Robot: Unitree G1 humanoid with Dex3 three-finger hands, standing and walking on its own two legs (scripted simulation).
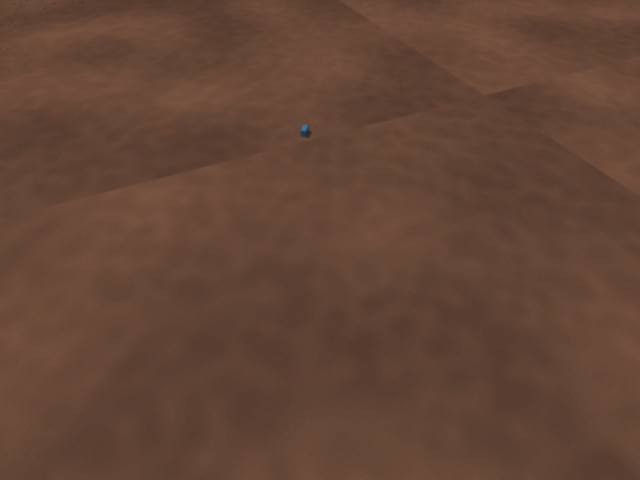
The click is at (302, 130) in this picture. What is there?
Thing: small brick
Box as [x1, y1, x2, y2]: [301, 125, 307, 136]
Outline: 307,125 302,126 301,135 303,136 306,135
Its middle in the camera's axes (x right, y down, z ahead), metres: -0.09 -0.66 +2.26
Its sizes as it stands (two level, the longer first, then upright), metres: 0.068 0.032 0.036
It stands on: the floor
